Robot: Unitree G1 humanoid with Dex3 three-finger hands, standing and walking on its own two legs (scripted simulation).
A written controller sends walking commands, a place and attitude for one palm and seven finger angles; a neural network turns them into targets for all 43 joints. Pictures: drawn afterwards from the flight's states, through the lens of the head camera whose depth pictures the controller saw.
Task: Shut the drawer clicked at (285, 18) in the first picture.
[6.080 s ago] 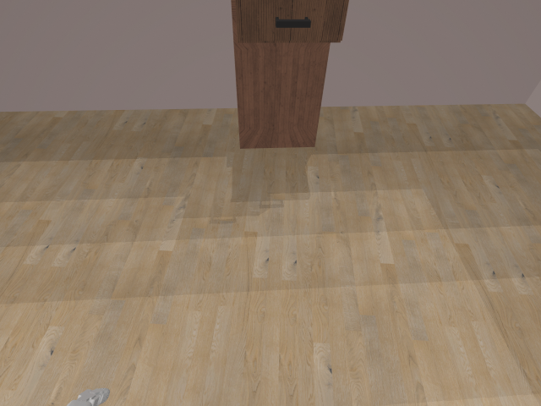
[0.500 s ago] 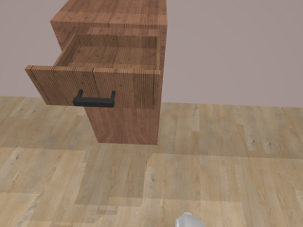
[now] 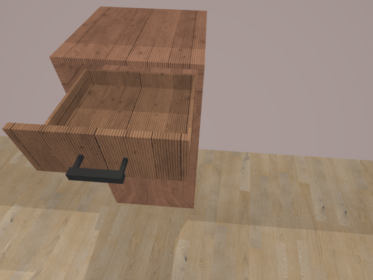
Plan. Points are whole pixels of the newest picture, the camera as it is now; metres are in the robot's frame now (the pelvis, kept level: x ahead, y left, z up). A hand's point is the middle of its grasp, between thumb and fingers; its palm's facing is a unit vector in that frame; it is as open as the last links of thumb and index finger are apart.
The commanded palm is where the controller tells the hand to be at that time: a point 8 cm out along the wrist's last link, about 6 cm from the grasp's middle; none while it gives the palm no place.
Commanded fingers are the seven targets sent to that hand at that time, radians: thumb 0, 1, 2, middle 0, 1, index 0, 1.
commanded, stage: come to a stop and stand still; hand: left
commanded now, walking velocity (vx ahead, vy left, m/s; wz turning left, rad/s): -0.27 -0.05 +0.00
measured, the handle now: (99, 167) +0.34 +0.24 +0.04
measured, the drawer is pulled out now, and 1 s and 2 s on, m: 0.28 0.28 0.28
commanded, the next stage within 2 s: look again from close up in 1.10 s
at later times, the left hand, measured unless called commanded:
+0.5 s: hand out of the picture +0.00 +0.18 -0.18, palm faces +0.02 -0.96 -0.29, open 7.3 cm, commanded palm none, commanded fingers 0.00 0.90 0.90 -0.20 -0.30 -0.20 -0.30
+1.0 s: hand out of the picture -0.07 +0.15 -0.16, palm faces +0.01 -0.97 -0.25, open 7.3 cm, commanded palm none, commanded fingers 0.00 0.90 0.90 -0.20 -0.30 -0.20 -0.30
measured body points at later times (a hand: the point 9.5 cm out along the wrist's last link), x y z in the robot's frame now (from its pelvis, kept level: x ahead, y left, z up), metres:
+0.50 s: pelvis -0.03 -0.01 -0.02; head -0.03 -0.04 +0.43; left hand +0.00 +0.23 -0.16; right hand +0.03 -0.25 -0.18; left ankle +0.04 +0.09 -0.72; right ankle -0.02 -0.13 -0.74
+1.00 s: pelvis -0.06 -0.03 +0.00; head -0.07 -0.06 +0.45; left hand -0.07 +0.20 -0.15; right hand -0.09 -0.24 -0.18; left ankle -0.02 +0.09 -0.71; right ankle -0.09 -0.09 -0.74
